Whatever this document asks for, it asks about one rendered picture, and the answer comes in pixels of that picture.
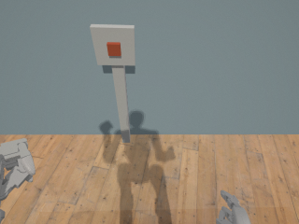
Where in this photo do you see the button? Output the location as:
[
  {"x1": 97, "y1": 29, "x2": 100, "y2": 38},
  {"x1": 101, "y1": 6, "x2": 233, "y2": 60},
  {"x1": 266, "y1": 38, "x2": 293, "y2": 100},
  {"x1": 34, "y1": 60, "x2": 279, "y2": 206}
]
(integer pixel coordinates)
[{"x1": 107, "y1": 42, "x2": 121, "y2": 56}]

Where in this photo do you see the robot left hand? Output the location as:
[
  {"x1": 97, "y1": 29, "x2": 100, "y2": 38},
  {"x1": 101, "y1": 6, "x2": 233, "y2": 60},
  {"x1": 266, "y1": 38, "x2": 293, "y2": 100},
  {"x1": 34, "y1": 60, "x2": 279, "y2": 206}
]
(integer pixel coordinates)
[{"x1": 0, "y1": 138, "x2": 36, "y2": 206}]

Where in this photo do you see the robot right hand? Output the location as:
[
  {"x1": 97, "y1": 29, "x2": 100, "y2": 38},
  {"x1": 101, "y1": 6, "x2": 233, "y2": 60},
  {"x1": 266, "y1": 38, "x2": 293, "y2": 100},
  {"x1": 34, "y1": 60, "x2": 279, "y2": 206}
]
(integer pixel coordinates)
[{"x1": 216, "y1": 190, "x2": 251, "y2": 224}]

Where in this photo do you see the panel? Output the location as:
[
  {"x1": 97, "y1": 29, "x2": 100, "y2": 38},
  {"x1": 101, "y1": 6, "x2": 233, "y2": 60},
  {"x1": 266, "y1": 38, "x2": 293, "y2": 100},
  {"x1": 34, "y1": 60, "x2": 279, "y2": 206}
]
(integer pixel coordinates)
[{"x1": 90, "y1": 24, "x2": 135, "y2": 143}]

